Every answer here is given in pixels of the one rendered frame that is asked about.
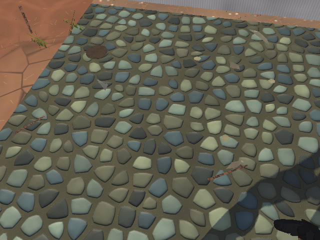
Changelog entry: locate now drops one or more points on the robot right hand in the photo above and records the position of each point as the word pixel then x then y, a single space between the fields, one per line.
pixel 303 229

